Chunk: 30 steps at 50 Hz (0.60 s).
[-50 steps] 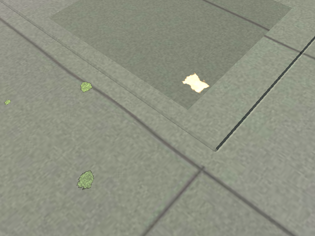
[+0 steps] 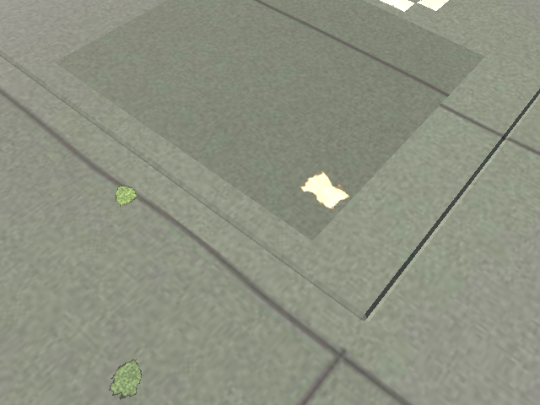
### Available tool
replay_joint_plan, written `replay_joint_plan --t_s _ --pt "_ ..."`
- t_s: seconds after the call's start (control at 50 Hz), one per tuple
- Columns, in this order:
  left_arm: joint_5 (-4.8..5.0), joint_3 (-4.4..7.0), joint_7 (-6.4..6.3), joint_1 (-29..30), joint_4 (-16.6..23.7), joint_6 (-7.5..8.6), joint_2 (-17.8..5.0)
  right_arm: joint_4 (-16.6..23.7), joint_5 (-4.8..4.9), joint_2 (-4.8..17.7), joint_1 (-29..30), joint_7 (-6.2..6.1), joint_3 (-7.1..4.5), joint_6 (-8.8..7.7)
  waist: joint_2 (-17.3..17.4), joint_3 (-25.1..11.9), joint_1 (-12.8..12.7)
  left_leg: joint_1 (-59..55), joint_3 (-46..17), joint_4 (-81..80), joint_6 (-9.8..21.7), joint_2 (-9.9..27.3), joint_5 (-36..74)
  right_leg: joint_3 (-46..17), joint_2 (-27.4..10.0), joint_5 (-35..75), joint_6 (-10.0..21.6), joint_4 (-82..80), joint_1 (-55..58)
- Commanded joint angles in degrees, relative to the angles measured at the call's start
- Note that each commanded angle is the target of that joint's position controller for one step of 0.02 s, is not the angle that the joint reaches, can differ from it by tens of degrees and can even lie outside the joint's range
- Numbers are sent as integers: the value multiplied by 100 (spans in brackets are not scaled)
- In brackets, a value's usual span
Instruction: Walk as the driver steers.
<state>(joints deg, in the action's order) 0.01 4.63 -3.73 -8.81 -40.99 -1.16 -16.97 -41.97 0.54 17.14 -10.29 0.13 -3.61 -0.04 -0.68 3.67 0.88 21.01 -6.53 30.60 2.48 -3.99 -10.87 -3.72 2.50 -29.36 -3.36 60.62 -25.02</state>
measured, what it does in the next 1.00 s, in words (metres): steps on the spot, turning left: right foot, then left foot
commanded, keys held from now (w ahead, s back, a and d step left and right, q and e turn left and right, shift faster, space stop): q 0.42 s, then no key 0.28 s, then e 0.18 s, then w+e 0.12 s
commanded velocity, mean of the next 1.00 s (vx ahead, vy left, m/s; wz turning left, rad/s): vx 0.02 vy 0.00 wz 0.28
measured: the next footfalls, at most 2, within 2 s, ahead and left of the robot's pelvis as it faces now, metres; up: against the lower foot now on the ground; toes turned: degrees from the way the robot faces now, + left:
right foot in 0.20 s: +0.07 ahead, -0.14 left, +0.00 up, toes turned +14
left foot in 0.62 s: -0.01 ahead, +0.11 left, +0.00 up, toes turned +20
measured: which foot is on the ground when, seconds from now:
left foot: down 0.00-0.20, up 0.22-0.60, down 0.62-1.00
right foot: up 0.00-0.18, down 0.20-0.62, up 0.64-1.00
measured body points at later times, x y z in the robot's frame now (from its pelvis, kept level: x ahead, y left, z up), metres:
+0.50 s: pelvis -0.01 -0.04 +0.01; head +0.03 -0.04 +0.46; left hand +0.04 +0.27 -0.09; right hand +0.22 -0.27 -0.10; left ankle -0.05 +0.11 -0.68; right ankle +0.03 -0.15 -0.73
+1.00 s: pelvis -0.01 +0.00 +0.00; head +0.01 +0.00 +0.45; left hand +0.00 +0.30 -0.11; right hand +0.22 -0.20 -0.10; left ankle -0.05 +0.10 -0.73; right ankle -0.01 -0.12 -0.71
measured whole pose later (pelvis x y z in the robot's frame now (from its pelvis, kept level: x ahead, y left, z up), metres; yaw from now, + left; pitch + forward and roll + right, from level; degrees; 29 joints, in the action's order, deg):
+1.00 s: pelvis -0.01 +0.00 +0.00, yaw +15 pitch +0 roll +1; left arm 1.4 3.1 -0.9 -14.2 -44.1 -2.3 -17.2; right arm -42.7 0.3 14.5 -6.8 -1.2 -2.6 0.7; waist -0.4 1.3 -0.8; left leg 11.1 5.3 26.4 2.6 -0.5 -15.8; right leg 1.5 -3.2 -28.1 -1.7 45.8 -18.6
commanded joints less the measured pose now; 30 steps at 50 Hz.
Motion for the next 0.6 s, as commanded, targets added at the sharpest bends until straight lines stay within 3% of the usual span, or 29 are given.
replay_joint_plan --t_s 0.02,0.06,0.12,0.18,0.2,0.22,0.24,0.26,0.28,0.32,0.38,0.44,0.48,0.54,0.58,0.6 --pt "35 81 47 -73 361 145 -371 443 9 929 149 -165 -260 80 800 -961 -44 -1224 -1776 -1066 946 1201 1172 -134 -48 339 -108 -785 -255" --pt "59 41 110 -59 360 179 -310 507 22 977 203 -212 -302 146 859 -991 -11 -1096 -1843 -1087 920 1139 895 -135 36 509 -127 -1516 142" --pt "84 72 209 -167 346 223 -424 595 44 1032 305 -208 -346 227 1070 -916 -13 -868 -2199 -1171 904 1149 561 -127 122 803 -82 -2314 606" --pt "63 138 272 -535 216 273 -476 669 156 944 464 -226 -338 302 981 -788 -257 -379 -2217 -949 555 840 -85 12 62 1777 154 -3771 1463" --pt "-5 215 245 -641 221 266 -745 669 140 762 313 -232 -289 299 543 -811 -218 145 -1901 -422 254 518 -915 -517 -625 1826 410 -4123 1977" --pt "-148 303 212 -526 324 209 -1255 719 95 500 39 -216 -233 266 -965 -759 41 1033 -777 969 -119 -425 -2080 -1980 -1920 2059 1110 -4483 2174" --pt "-380 290 252 -281 434 235 -1216 771 32 889 140 -213 -373 182 -1336 -547 -39 1357 -437 2358 -346 -299 -2450 -2781 -2584 2005 1777 -4745 1432" --pt "-338 186 226 136 582 271 -879 665 30 1174 47 -205 -476 175 -891 -408 119 1256 -481 3111 -419 -40 -2047 -2332 -2372 1848 1748 -4715 1186" --pt "-219 118 192 443 628 279 -639 506 44 1138 -116 -208 -497 226 -670 -303 219 1248 -376 3441 -500 -11 -1658 -1703 -1963 1734 1485 -4640 1104" --pt "-65 37 129 521 655 267 -486 392 27 877 -291 -211 -443 329 -634 -235 151 1425 -225 4061 -700 45 -1202 -1016 -1621 2129 1346 -4497 1297" --pt "-105 46 63 57 572 189 -558 681 115 666 166 -159 -340 305 -735 -263 -189 1688 164 3469 -894 255 -928 -529 -1539 2615 1495 -4444 1877" --pt "-96 136 68 -260 485 124 -784 897 72 521 416 -83 -239 279 -822 -503 -415 1473 299 2599 -966 503 -1154 -474 -1771 3072 1648 -4308 2377" --pt "-52 184 136 -179 476 101 -934 954 27 393 396 -34 -157 263 -877 -600 -391 837 516 1939 -870 532 -1418 -286 -1801 3466 1676 -4218 2146" --pt "54 203 239 -169 404 89 -1035 908 32 493 205 -2 -167 270 -965 -699 -330 148 790 1014 -697 384 -1277 -229 -1871 3992 1687 -4002 2030" --pt "170 159 261 -39 344 87 -973 749 19 451 -171 22 -169 274 -875 -724 -65 -623 920 -383 -429 278 -268 -98 -1780 4054 1474 -3631 1833" --pt "196 95 271 -272 207 116 -814 700 0 543 -297 11 -186 272 -683 -739 -3 -1276 791 -1171 -248 293 503 56 -1633 3691 1147 -3409 1501"
Velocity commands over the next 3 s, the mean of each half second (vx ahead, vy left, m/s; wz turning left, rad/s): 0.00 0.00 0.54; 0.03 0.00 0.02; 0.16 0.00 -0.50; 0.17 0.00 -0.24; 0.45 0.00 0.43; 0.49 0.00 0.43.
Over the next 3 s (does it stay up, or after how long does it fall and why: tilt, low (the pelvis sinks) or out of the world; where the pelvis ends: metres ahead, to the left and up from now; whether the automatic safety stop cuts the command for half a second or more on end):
stays up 0.77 0.01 0.01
